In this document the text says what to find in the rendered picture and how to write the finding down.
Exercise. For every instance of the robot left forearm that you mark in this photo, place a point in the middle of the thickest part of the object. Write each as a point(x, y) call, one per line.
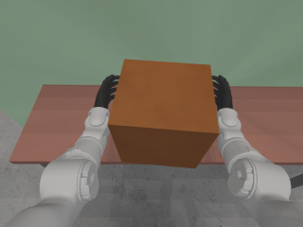
point(93, 140)

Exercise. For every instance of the right robot upper arm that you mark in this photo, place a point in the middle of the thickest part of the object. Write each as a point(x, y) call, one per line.
point(264, 190)

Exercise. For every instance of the left robot upper arm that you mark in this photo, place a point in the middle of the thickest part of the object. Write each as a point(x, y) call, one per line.
point(66, 186)

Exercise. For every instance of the table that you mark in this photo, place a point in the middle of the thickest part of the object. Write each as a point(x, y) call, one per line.
point(271, 121)

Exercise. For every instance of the carton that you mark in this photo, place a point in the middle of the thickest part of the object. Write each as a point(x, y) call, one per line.
point(164, 113)

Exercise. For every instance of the robot left hand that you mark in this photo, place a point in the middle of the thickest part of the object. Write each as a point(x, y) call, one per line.
point(104, 96)

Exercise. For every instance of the robot right hand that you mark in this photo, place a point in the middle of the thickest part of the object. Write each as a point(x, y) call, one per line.
point(224, 97)

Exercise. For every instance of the robot right forearm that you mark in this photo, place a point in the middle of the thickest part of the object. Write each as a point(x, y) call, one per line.
point(231, 142)

